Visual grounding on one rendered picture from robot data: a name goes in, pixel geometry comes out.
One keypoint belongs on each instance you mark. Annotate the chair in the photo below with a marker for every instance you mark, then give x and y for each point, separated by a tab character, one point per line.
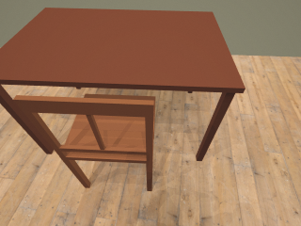
107	128

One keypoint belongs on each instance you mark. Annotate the table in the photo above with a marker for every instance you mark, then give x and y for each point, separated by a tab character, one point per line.
105	48

